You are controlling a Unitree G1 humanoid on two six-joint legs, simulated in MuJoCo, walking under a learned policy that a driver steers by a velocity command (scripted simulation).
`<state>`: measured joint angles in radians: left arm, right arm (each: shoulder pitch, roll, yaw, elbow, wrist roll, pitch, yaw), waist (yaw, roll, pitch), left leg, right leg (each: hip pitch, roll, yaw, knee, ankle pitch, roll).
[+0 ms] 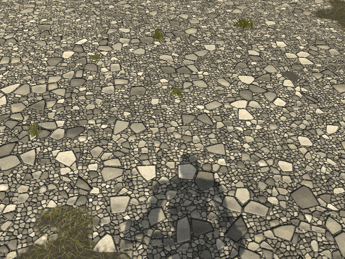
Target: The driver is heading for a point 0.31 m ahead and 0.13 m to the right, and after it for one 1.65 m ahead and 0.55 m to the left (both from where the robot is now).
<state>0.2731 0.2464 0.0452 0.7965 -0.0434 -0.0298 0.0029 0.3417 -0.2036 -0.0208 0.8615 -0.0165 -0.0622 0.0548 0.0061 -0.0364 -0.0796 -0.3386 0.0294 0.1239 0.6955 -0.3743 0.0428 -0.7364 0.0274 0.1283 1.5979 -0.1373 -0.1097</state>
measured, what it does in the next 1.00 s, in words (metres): goes down: right foot, then left foot 0.18 m lower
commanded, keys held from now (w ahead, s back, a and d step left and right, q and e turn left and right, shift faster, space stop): w+e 0.22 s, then w+q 0.38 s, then q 0.40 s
